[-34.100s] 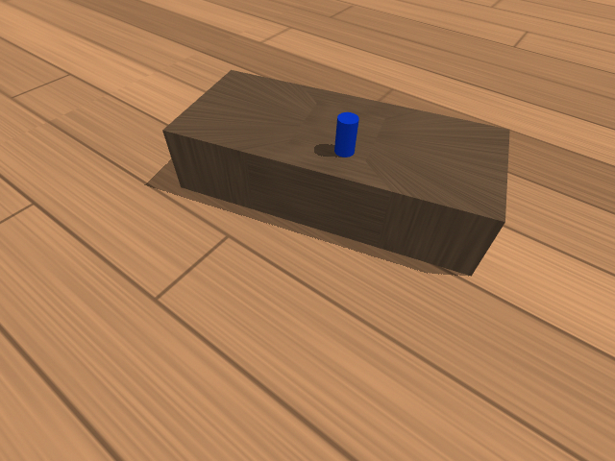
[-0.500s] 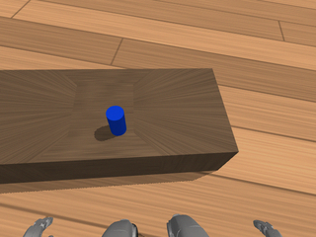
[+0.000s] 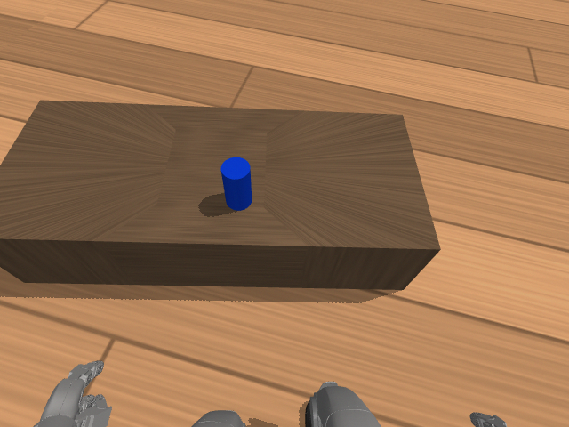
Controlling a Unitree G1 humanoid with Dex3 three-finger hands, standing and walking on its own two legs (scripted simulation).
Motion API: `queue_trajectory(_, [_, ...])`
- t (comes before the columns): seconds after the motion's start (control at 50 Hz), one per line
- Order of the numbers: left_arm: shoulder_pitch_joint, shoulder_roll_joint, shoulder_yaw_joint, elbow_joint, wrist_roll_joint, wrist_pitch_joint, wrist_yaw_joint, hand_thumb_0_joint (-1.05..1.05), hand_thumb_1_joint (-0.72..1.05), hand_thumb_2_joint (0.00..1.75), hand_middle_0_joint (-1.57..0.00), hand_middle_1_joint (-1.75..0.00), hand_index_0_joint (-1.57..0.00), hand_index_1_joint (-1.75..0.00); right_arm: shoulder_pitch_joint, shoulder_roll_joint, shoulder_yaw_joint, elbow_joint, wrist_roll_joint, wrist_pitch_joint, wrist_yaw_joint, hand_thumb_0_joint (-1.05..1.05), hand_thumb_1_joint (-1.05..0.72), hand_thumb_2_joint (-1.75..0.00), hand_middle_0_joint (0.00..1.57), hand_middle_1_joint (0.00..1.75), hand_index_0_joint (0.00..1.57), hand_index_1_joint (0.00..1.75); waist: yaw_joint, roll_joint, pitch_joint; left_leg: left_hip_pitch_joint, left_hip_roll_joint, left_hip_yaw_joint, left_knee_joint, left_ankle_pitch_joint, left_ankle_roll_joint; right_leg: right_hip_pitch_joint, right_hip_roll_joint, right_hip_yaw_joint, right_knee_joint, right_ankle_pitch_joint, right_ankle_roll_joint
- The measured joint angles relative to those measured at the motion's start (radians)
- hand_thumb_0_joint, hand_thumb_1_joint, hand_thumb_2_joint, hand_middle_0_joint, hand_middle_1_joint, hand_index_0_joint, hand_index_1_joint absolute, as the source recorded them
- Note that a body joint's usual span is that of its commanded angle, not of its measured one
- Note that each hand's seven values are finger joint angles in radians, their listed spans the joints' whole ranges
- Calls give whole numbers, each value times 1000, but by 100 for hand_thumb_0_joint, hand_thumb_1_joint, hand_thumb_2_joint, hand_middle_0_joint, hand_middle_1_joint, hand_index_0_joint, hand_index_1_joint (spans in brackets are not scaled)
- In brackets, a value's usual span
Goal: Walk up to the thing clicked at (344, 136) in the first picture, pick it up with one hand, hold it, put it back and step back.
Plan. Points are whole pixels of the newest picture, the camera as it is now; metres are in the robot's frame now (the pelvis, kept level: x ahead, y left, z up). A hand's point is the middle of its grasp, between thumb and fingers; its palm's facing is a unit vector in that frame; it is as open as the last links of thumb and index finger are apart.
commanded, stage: step back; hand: left
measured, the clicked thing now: (237, 185) +0.74 +0.13 -0.35
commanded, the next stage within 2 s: none
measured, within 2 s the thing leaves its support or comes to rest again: neither
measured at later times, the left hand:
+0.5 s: hand out of the picture -0.07 +0.23 -0.13, palm faces -0.05 -0.91 -0.41, open 7.4 cm
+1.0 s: hand out of the picture -0.25 +0.22 -0.15, palm faces -0.08 -0.91 -0.40, open 7.4 cm
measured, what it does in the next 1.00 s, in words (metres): walks backwards: right foot, then left foot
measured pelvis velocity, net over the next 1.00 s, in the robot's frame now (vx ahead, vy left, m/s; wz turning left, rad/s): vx -0.34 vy -0.05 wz -0.07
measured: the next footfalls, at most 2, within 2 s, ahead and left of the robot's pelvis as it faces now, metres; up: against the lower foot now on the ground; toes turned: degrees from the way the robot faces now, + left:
right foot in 0.32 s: -0.10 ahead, -0.15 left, +0.00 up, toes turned -2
left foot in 0.64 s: -0.18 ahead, +0.09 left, +0.00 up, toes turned -2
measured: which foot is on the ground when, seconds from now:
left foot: down 0.00-0.34, up 0.36-0.62, down 0.64-0.98, up 1.00-1.00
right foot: up 0.00-0.30, down 0.32-0.66, up 0.68-0.94, down 0.96-1.00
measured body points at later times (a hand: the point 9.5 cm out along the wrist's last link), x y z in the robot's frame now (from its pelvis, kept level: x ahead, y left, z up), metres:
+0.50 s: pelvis -0.16 -0.03 +0.01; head -0.11 -0.05 +0.45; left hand -0.07 +0.28 -0.10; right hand -0.06 -0.35 -0.12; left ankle -0.14 +0.11 -0.65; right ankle -0.14 -0.15 -0.72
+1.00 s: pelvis -0.34 -0.05 +0.00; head -0.29 -0.06 +0.44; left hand -0.24 +0.27 -0.12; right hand -0.22 -0.37 -0.11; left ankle -0.22 +0.09 -0.72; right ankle -0.37 -0.17 -0.72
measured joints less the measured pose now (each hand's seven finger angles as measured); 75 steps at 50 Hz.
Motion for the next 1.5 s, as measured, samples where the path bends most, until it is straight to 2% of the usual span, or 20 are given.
queue_trajectory(0.06, [13, 6, 7, 26, -7, 11, 5, 1, 90, 90, -21, -30, -20, -30, -2, 17, 12, -2, -6, -5, 3, 1, -91, -90, 20, 30, 20, 30, -15, 7, -14, -15, 28, -16, -33, 42, 2, -50, 103, 80, 269, -119, -12])
queue_trajectory(0.12, [40, 12, 15, 34, -10, 4, 2, 1, 90, 90, -21, -30, -20, -30, -10, 26, 14, -13, -5, -5, -3, 1, -90, -90, 21, 30, 21, 30, -3, 6, -26, -32, 49, -7, -69, 85, 1, -45, 129, 92, 399, -113, -2])
queue_trajectory(0.22, [81, 19, 22, 48, -4, 4, -4, 1, 90, 90, -20, -30, -20, -30, -42, 23, 9, -59, -3, -12, -10, 1, -90, -90, 21, 30, 21, 30, 9, 11, -15, -84, 77, 16, -58, 124, -6, 63, 85, 71, 270, -134, 30])
queue_trajectory(0.3, [98, 14, 16, 65, 0, -7, -11, 1, 90, 90, -20, -30, -20, -30, -69, 1, 8, -85, 0, -2, -7, 0, -90, -90, 21, 30, 21, 30, 18, 30, -12, -152, 100, 33, -9, 143, -29, 185, 33, 13, -43, -40, 13])
queue_trajectory(0.34, [101, -8, 14, 83, 11, -18, -13, 1, 90, 90, -20, -30, -20, -30, -83, -21, 1, -81, 8, 9, -7, 0, -90, -90, 21, 30, 21, 30, 11, 79, -7, -189, 127, 9, 32, 145, -35, 215, 53, -17, -130, -4, 1])
queue_trajectory(0.4, [120, -26, 1, 80, 15, -18, -25, 1, 90, 90, -21, -30, -20, -30, -71, -23, -8, -53, 20, 29, -19, 1, -91, -90, 20, 30, 20, 30, 21, 71, -23, -245, 30, -67, 227, -85, -31, 174, 28, -13, -95, 14, -11])
queue_trajectory(0.5, [119, -42, -4, 65, 21, -11, -13, 1, 90, 90, -21, -30, -20, -30, -13, -35, -5, -36, 28, 20, -23, 1, -91, -90, 20, 30, 20, 30, 23, 63, -48, -235, -62, -99, 456, -127, -33, 137, -10, -12, -133, 82, -8])
queue_trajectory(0.6, [64, -17, -3, 12, 21, -14, 3, 1, 90, 90, -21, -30, -20, -30, 24, -22, 0, -21, 17, 19, -19, 1, -91, -90, 20, 30, 20, 30, 6, 52, -34, -77, -7, -34, 191, -142, -31, 74, -28, -56, -115, 123, 0])
queue_trajectory(0.66, [17, 11, -3, -7, 8, -5, 2, 1, 90, 90, -21, -30, -20, -30, 24, 1, -3, -3, 5, 8, -15, 1, -91, -90, 20, 30, 20, 30, 3, 4, -6, 0, -13, 8, -8, 11, -10, 19, -61, -53, -47, 124, 6])
queue_trajectory(0.72, [1, 11, 1, 12, 2, 11, 7, 1, 90, 90, -21, -30, -20, -30, 14, 14, 8, 4, -4, 8, 1, 1, -91, -90, 20, 30, 20, 30, -7, 7, 1, -32, 8, 3, 9, 28, 2, -33, 25, 23, 143, -96, -5])
queue_trajectory(0.82, [26, 16, 6, 36, -9, 9, 0, 1, 90, 90, -21, -30, -20, -30, -5, 22, 17, -6, -10, 6, -5, 1, -90, -90, 21, 30, 21, 30, -4, 16, -28, -69, 57, 1, -54, 110, -3, -30, 105, 66, 387, -132, -1])
queue_trajectory(0.92, [65, 16, 3, 61, -1, 0, -9, 1, 90, 90, -21, -30, -20, -30, -48, 2, 10, -54, -11, 5, -6, 1, -90, -90, 21, 30, 21, 30, 11, 28, -32, -136, 92, 24, -49, 163, -20, 126, 49, 19, 117, -128, 18])
queue_trajectory(0.96, [77, 14, 0, 77, 2, -9, -11, 1, 90, 90, -21, -30, -20, -30, -66, -12, 10, -66, -4, 12, -4, 1, -90, -90, 21, 30, 21, 30, 19, 38, -35, -176, 107, 31, -20, 174, -37, 208, 29, -10, -85, -39, 5])
queue_trajectory(1.0, [84, -12, -1, 98, 13, -18, -11, 1, 90, 90, -20, -30, -20, -30, -90, -34, 4, -61, 4, 24, -6, 1, -90, -90, 21, 30, 21, 30, 11, 92, -24, -216, 126, -11, 32, 132, -35, 214, 59, -38, -124, -4, -5])
queue_trajectory(1.06, [115, -24, -12, 104, 19, -18, -19, 1, 90, 90, -21, -30, -20, -30, -71, -27, -3, -42, 12, 39, -20, 1, -91, -90, 20, 30, 20, 30, 30, 66, -46, -276, 9, -94, 266, -98, -35, 166, 26, -22, -93, 16, -19])
queue_trajectory(1.14, [128, -37, -12, 109, 26, -23, -12, 1, 90, 90, -21, -30, -20, -30, -18, -36, -1, -19, 16, 29, -18, 1, -91, -90, 20, 30, 20, 30, 31, 66, -68, -262, -52, -109, 449, -99, -39, 145, -5, -34, -125, 68, -17])
queue_trajectory(1.26, [113, -13, -1, 94, 32, -48, -15, 1, 90, 90, -21, -30, -20, -30, 58, -28, -5, 52, -3, 24, 1, 1, -91, -90, 20, 30, 20, 30, 29, 68, -99, -64, 16, -31, 162, -167, -38, 106, -33, -93, -108, 87, -20])
queue_trajectory(1.32, [105, 12, 1, 108, 27, -41, -17, 1, 90, 90, -21, -30, -20, -30, 67, -4, -12, 94, -7, 4, 10, 1, -91, -90, 20, 30, 20, 30, 31, 23, -95, 30, 2, 11, -39, -3, -16, 88, -69, -80, -66, 60, -12])
queue_trajectory(1.38, [126, 16, 0, 154, 14, -29, -20, 1, 90, 90, -21, -30, -20, -30, 81, 13, -4, 105, -13, -17, 17, 1, -91, -90, 20, 30, 20, 30, 10, 22, -129, 29, 9, 9, -60, 23, 11, 58, -24, -30, 14, -59, -11])
queue_trajectory(1.5, [151, 33, 5, 206, 4, -40, -41, 1, 90, 90, -20, -30, -20, -30, 66, 42, 10, 107, -21, -39, 21, 1, -90, -90, 21, 30, 21, 30, 0, 5, -145, 50, 34, 23, -117, 63, -6, 93, -11, -24, -25, -42, -5])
